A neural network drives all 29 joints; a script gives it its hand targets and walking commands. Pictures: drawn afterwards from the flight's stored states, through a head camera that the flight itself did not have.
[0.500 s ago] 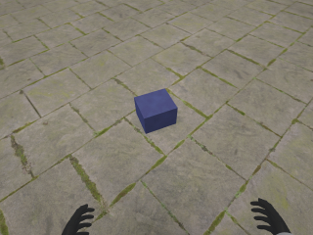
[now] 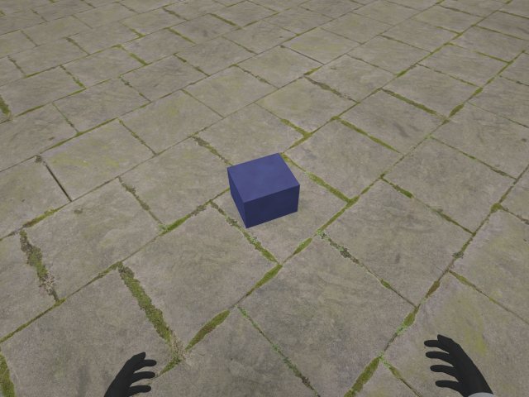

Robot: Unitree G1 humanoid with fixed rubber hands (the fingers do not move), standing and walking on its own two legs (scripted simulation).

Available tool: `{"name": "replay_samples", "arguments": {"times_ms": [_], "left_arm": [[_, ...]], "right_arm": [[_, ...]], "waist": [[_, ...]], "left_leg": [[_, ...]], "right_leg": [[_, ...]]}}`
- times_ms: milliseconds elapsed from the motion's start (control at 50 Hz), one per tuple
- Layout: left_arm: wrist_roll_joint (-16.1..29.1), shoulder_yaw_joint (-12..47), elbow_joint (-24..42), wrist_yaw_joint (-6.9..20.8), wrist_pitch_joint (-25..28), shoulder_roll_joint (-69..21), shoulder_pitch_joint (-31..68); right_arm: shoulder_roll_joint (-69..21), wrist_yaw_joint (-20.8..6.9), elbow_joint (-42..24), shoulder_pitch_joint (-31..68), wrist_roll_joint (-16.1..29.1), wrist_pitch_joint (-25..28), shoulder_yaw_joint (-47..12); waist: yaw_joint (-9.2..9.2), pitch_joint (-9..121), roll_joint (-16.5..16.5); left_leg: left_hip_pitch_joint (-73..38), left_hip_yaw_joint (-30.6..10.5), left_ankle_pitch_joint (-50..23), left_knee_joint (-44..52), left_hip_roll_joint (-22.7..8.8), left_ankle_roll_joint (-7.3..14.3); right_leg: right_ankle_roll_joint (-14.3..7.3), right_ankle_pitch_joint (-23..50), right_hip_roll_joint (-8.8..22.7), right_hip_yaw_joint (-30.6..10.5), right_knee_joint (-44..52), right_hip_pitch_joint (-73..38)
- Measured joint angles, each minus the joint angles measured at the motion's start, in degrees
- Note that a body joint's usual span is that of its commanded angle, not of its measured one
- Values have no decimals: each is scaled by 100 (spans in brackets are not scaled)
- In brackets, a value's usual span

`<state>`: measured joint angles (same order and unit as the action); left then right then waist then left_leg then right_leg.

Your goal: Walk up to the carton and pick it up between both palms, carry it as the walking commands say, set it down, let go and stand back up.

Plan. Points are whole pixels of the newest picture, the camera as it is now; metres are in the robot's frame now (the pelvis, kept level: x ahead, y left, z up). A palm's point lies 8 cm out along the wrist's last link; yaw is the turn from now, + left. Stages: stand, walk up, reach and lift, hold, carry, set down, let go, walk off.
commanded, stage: stand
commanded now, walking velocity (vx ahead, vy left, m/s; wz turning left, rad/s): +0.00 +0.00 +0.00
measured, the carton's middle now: (262, 189) +1.07 +0.08 -0.66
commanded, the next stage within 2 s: walk up in 0.28 s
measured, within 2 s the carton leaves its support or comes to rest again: neither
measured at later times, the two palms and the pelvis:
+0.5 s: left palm out of the picture +0.11 +0.26 -0.10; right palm out of the picture +0.14 -0.27 -0.07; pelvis -0.01 +0.00 +0.00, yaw +0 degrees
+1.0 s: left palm (37, 395) +0.13 +0.38 -0.09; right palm (439, 382) +0.16 -0.22 -0.05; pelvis +0.07 +0.07 +0.01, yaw +5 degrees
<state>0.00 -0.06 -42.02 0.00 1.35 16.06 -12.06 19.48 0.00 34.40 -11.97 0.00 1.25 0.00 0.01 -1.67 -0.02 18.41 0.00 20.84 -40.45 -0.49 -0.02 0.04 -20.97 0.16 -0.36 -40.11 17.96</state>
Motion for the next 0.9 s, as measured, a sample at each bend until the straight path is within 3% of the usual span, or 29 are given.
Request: {"name": "replay_samples", "arguments": {"times_ms": [500,560,640,720,780,840,900], "left_arm": [[0,0,-121,0,30,6,0],[0,-27,-119,93,148,69,-84],[0,-106,-121,123,335,247,-234],[0,-196,-122,142,326,475,-457],[0,-259,-130,156,193,638,-471],[-1,-272,-124,188,42,690,-475],[0,-272,-123,247,1,725,-477]], "right_arm": [[14,0,53,0,0,-1,0],[101,-109,59,-121,-1,-2,0],[413,-210,53,-266,0,14,3],[649,-263,50,-400,0,103,0],[681,-269,54,-580,0,308,1],[534,-269,56,-877,0,313,-2],[372,-265,58,-1083,0,310,-2]], "waist": [[0,-1,0],[4,76,-3],[9,29,4],[17,34,74],[-40,-54,24],[-88,-52,-42],[-86,-50,-70]], "left_leg": [[0,0,-94,0,0,0],[156,6,615,-397,2,33],[727,0,753,-1129,-12,33],[1014,-6,443,-745,-151,33],[915,11,-471,-525,-26,130],[652,10,-275,-432,130,252],[207,11,-325,-5,154,260]], "right_leg": [[0,95,0,0,0,0],[-110,-57,7,31,0,-5],[-363,-202,99,111,2,-4],[-98,-154,187,226,-1,-72],[-164,-557,263,175,-834,31],[-161,-462,236,46,-2105,403],[-161,55,238,40,-2275,554]]}}
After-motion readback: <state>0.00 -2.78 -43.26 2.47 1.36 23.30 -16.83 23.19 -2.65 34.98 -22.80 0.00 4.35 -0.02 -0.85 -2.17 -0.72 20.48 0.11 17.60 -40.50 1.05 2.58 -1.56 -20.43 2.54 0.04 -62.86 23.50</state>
